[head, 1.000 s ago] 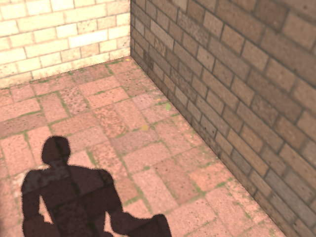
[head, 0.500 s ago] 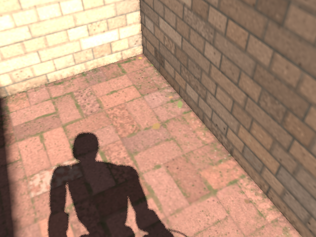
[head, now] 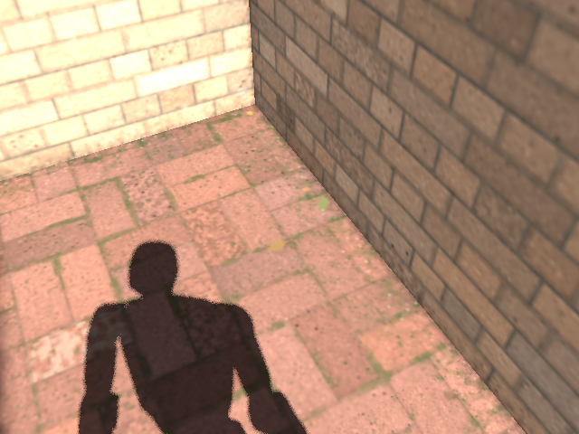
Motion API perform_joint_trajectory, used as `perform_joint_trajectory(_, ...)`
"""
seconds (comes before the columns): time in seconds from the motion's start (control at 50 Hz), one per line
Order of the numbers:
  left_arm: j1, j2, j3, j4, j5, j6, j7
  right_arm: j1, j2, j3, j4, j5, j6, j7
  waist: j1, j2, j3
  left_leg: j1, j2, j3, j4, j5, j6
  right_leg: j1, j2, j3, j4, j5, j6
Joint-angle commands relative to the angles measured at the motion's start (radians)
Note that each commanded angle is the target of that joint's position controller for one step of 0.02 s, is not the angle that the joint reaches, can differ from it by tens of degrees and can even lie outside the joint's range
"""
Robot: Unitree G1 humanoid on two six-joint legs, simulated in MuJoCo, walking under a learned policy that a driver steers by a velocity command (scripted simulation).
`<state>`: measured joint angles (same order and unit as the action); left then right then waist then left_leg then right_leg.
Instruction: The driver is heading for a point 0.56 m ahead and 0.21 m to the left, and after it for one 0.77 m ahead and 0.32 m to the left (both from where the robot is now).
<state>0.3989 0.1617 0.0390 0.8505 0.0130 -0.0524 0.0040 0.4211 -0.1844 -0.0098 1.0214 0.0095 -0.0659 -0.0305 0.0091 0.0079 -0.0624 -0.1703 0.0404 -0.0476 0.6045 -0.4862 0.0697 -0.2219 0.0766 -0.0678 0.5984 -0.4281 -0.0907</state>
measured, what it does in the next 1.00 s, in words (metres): climbs, turning left: left foot 0.17 m higher, then right foot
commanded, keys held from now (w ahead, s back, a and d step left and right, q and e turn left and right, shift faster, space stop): w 0.28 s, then w+q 0.72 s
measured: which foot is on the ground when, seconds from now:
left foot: down 0.00-0.04, up 0.06-0.34, down 0.36-0.84, up 0.86-1.00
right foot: down 0.00-0.38, up 0.40-0.82, down 0.84-1.00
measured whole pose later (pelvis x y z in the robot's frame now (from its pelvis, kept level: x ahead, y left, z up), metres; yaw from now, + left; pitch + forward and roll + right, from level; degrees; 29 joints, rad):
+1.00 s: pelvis +0.53 +0.08 +0.20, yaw +18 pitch +2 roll +0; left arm 0.30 0.27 0.06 0.72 0.04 -0.10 0.07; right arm 0.26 -0.31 -0.08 0.70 -0.02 -0.03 0.03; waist 0.01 0.04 0.03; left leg -0.48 -0.08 -0.07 1.14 -0.33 0.08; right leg -0.24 -0.01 -0.07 0.35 -0.15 -0.03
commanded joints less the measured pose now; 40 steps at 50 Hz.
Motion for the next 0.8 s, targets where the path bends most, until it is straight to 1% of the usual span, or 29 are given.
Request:
perform_joint_trajectory(0.02, 0.197, 0.136, 0.037, -0.011, -0.003, -0.021, 0.002, -0.058, -0.094, -0.019, -0.068, 0.021, -0.019, 0.014, 0.134, -0.127, 0.046, -0.304, -0.042, 0.046, 0.186, 0.472, 0.096, 0.361, -0.154, 0.227, -0.157, 0.709, -0.042)
perform_joint_trajectory(0.06, 0.390, 0.168, 0.048, 0.080, 0.031, 0.014, 0.027, -0.136, -0.078, -0.022, -0.088, 0.016, -0.033, 0.029, 0.199, -0.251, 0.030, -0.728, -0.087, 0.149, 0.793, 0.019, 0.051, 0.611, -0.372, 0.537, -0.274, 0.951, -0.166)
perform_joint_trajectory(0.08, 0.393, 0.166, 0.045, 0.104, 0.061, 0.017, 0.033, -0.197, -0.060, -0.031, -0.097, 0.001, -0.024, 0.029, 0.184, -0.155, 0.046, -0.853, -0.079, 0.056, 1.202, -0.040, 0.047, 0.589, -0.416, 0.521, -0.260, 0.984, -0.249)
perform_joint_trajectory(0.1, 0.332, 0.158, 0.039, 0.130, 0.085, 0.013, 0.034, -0.309, -0.012, -0.020, -0.182, 0.016, -0.021, 0.023, 0.147, -0.063, 0.069, -1.016, -0.074, 0.009, 1.471, -0.074, 0.065, 0.557, -0.429, 0.446, -0.294, 0.873, -0.281)
perform_joint_trajectory(0.12, 0.273, 0.131, 0.027, 0.149, 0.090, 0.003, 0.027, -0.420, 0.026, -0.007, -0.267, 0.016, -0.014, 0.009, 0.121, -0.066, 0.120, -1.174, -0.059, -0.019, 1.648, -0.153, 0.090, 0.507, -0.425, 0.391, -0.317, 0.693, -0.259)
perform_joint_trajectory(0.16, 0.254, 0.048, -0.009, 0.191, 0.082, -0.031, 0.020, -0.550, 0.059, 0.018, -0.393, -0.012, -0.002, -0.004, 0.102, -0.079, 0.196, -1.420, -0.045, -0.110, 1.832, -0.319, 0.132, 0.456, -0.404, 0.338, -0.331, 0.385, -0.176)
perform_joint_trajectory(0.18, 0.206, 0.035, -0.017, 0.211, 0.055, -0.039, 0.017, -0.604, 0.084, 0.040, -0.457, -0.018, 0.003, -0.002, 0.053, -0.056, 0.244, -1.404, -0.046, -0.110, 1.775, -0.346, 0.145, 0.318, -0.391, 0.295, -0.420, 0.236, -0.133)
perform_joint_trajectory(0.22, 0.088, 0.055, -0.034, 0.220, 0.019, -0.042, 0.024, -0.643, 0.085, 0.074, -0.545, -0.011, 0.025, 0.017, -0.052, 0.003, 0.352, -1.143, 0.011, 0.017, 1.378, -0.211, 0.123, -0.089, -0.335, 0.186, -0.668, 0.018, -0.093)
perform_joint_trajectory(0.24, 0.055, 0.081, -0.037, 0.204, 0.004, -0.037, 0.036, -0.577, 0.043, 0.071, -0.526, -0.009, 0.052, 0.030, -0.078, 0.026, 0.345, -0.941, 0.008, 0.168, 1.181, -0.093, 0.092, -0.223, -0.279, 0.108, -0.789, 0.170, -0.124)
perform_joint_trajectory(0.26, 0.030, 0.076, -0.043, 0.173, -0.016, -0.047, 0.038, -0.461, 0.034, 0.060, -0.491, -0.015, 0.063, 0.032, -0.107, 0.029, 0.304, -0.618, 0.020, 0.219, 1.085, 0.027, 0.083, -0.366, -0.266, 0.038, -0.787, 0.528, -0.131)
perform_joint_trajectory(0.28, 0.020, 0.123, -0.039, 0.159, -0.040, -0.048, 0.039, -0.380, 0.056, 0.065, -0.461, -0.005, 0.070, 0.034, -0.137, 0.023, 0.213, -0.353, -0.017, 0.279, 0.986, 0.063, 0.094, -0.408, -0.254, -0.029, -0.726, 0.917, -0.123)
perform_joint_trajectory(0.3, 0.047, 0.223, -0.013, 0.148, -0.056, -0.055, 0.037, -0.347, 0.029, 0.056, -0.437, 0.001, 0.073, 0.032, -0.148, 0.001, 0.090, -0.190, -0.082, 0.314, 0.869, 0.010, 0.078, -0.309, -0.257, -0.043, -0.561, 1.437, -0.124)
perform_joint_trajectory(0.32, 0.094, 0.314, 0.016, 0.146, -0.050, -0.058, 0.040, -0.256, -0.001, 0.035, -0.392, 0.005, 0.074, 0.025, -0.179, -0.072, -0.036, -0.125, -0.135, 0.306, 0.777, -0.023, 0.070, -0.135, -0.281, -0.027, -0.352, 1.741, -0.111)
perform_joint_trajectory(0.34, 0.098, 0.352, 0.040, 0.145, -0.041, -0.048, 0.039, -0.142, -0.017, 0.017, -0.342, -0.002, 0.071, 0.023, -0.227, -0.173, -0.120, -0.098, -0.178, 0.261, 0.649, -0.068, 0.086, 0.014, -0.307, -0.018, -0.097, 1.924, -0.093)
perform_joint_trajectory(0.36, 0.080, 0.328, 0.048, 0.118, -0.029, -0.036, 0.025, -0.029, -0.102, -0.016, -0.287, -0.027, 0.067, 0.023, -0.274, -0.175, -0.193, -0.006, -0.178, 0.087, 0.462, -0.156, 0.131, 0.031, -0.273, 0.000, 0.221, 1.786, -0.064)
perform_joint_trajectory(0.38, -0.004, 0.189, 0.027, 0.040, -0.005, -0.043, -0.012, 0.053, -0.266, -0.067, -0.217, -0.040, 0.059, 0.010, -0.255, 0.171, -0.173, 0.052, 0.039, -0.482, 0.079, -0.351, 0.294, -0.295, -0.046, -0.005, 0.762, 0.969, -0.014)
perform_joint_trajectory(0.4, -0.074, 0.115, 0.014, -0.036, 0.068, -0.062, -0.045, -0.054, -0.302, -0.088, -0.202, -0.018, 0.057, 0.001, -0.145, 0.325, -0.199, 0.018, 0.110, -0.908, -0.256, -0.404, 0.327, -0.458, 0.024, 0.119, 1.106, 0.327, -0.026)
perform_joint_trajectory(0.42, -0.080, 0.064, 0.001, -0.095, 0.077, -0.068, -0.056, -0.170, -0.249, -0.076, -0.195, -0.019, 0.033, 0.004, -0.054, 0.226, -0.092, -0.084, 0.138, -0.898, -0.303, -0.586, 0.268, -0.559, -0.027, 0.186, 1.234, 0.331, -0.036)
perform_joint_trajectory(0.46, -0.087, 0.005, -0.013, -0.135, 0.064, -0.045, -0.036, -0.200, -0.085, -0.045, -0.161, -0.058, -0.010, 0.014, 0.027, -0.032, 0.096, -0.367, 0.136, -0.690, -0.231, -0.379, 0.195, -0.587, -0.069, 0.177, 1.278, 0.273, -0.026)
perform_joint_trajectory(0.48, -0.082, -0.018, -0.024, -0.160, 0.057, -0.038, -0.023, -0.217, -0.030, -0.028, -0.141, -0.073, -0.026, 0.015, 0.065, -0.045, 0.128, -0.420, 0.107, -0.575, -0.178, -0.217, 0.186, -0.618, -0.068, 0.173, 1.308, 0.233, -0.019)
perform_joint_trajectory(0.5, -0.047, -0.027, -0.025, -0.159, 0.038, -0.019, -0.009, -0.224, -0.034, -0.028, -0.142, -0.072, -0.037, 0.024, 0.099, -0.033, 0.139, -0.434, 0.085, -0.398, -0.150, -0.134, 0.160, -0.626, -0.093, 0.166, 1.198, 0.204, -0.002)
perform_joint_trajectory(0.52, -0.094, -0.041, -0.032, -0.196, 0.048, -0.001, 0.001, -0.200, -0.040, -0.028, -0.125, -0.062, -0.047, 0.031, 0.107, -0.025, 0.132, -0.446, 0.072, -0.352, -0.164, -0.030, 0.167, -0.638, -0.094, 0.153, 1.199, 0.182, 0.007)
perform_joint_trajectory(0.56, -0.147, 0.022, -0.030, -0.240, 0.054, 0.013, 0.020, -0.252, -0.103, -0.041, -0.178, -0.047, -0.045, 0.030, 0.115, -0.067, 0.158, -0.525, 0.018, -0.245, -0.264, 0.052, 0.177, -0.512, -0.137, 0.101, 0.787, 0.250, 0.059)
perform_joint_trajectory(0.6, -0.213, 0.082, -0.009, -0.266, 0.031, 0.012, 0.018, -0.210, -0.144, -0.049, -0.212, -0.019, -0.056, 0.032, 0.055, -0.015, 0.124, -0.472, -0.012, -0.207, -0.359, 0.274, 0.182, -0.385, -0.132, 0.029, 0.548, 0.411, 0.098)
perform_joint_trajectory(0.62, -0.254, 0.072, -0.012, -0.289, 0.030, 0.013, 0.009, -0.154, -0.156, -0.059, -0.206, -0.008, -0.060, 0.031, 0.022, 0.013, 0.131, -0.420, -0.010, -0.211, -0.403, 0.336, 0.179, -0.354, -0.130, 0.023, 0.421, 0.463, 0.101)
perform_joint_trajectory(0.66, -0.338, 0.041, -0.017, -0.298, 0.021, 0.014, 0.009, -0.071, -0.156, -0.068, -0.201, -0.007, -0.058, 0.037, -0.044, 0.042, 0.103, -0.218, -0.002, -0.204, -0.462, 0.418, 0.149, -0.319, -0.090, 0.013, 0.189, 0.496, 0.095)
perform_joint_trajectory(0.7, -0.379, 0.080, 0.002, -0.290, 0.007, 0.019, 0.015, -0.016, -0.181, -0.080, -0.198, -0.020, -0.048, 0.034, -0.081, 0.076, 0.114, 0.014, 0.026, -0.209, -0.438, 0.557, 0.132, -0.372, -0.073, 0.018, 0.055, 0.453, 0.098)
perform_joint_trajectory(0.76, -0.315, 0.130, 0.024, -0.258, -0.006, 0.006, 0.024, -0.056, -0.196, -0.074, -0.240, -0.010, -0.051, 0.012, -0.043, 0.091, 0.045, 0.126, 0.020, -0.195, -0.283, 0.861, 0.092, -0.201, -0.045, 0.048, -0.085, 0.389, 0.078)
perform_joint_trajectory(0.8, -0.189, 0.178, 0.053, -0.234, 0.001, -0.011, 0.040, -0.053, -0.232, -0.082, -0.257, -0.012, -0.049, 0.020, 0.014, 0.126, -0.033, 0.168, 0.006, -0.218, -0.081, 1.036, 0.091, -0.042, -0.020, 0.020, -0.141, 0.276, 0.067)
